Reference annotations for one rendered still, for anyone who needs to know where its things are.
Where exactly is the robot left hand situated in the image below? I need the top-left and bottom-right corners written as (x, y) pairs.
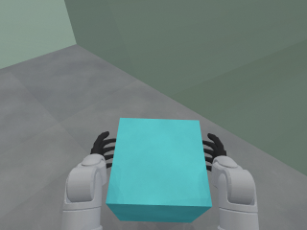
top-left (90, 131), bottom-right (116, 168)

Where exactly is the left robot forearm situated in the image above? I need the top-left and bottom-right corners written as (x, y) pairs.
top-left (60, 153), bottom-right (107, 230)

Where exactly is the right robot forearm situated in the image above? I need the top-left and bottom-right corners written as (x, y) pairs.
top-left (211, 155), bottom-right (259, 230)

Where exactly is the carton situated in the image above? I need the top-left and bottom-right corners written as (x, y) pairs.
top-left (106, 118), bottom-right (212, 223)

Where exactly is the robot right hand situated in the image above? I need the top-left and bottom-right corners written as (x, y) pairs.
top-left (202, 133), bottom-right (227, 172)

